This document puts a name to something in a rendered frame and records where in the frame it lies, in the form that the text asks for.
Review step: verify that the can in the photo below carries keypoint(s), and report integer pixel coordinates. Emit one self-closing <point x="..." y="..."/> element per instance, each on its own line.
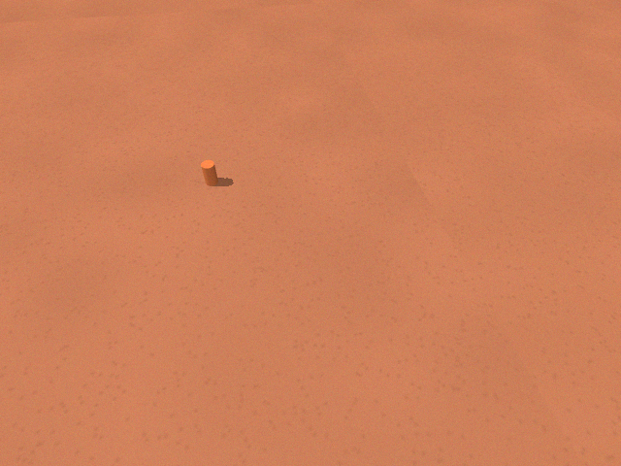
<point x="209" y="172"/>

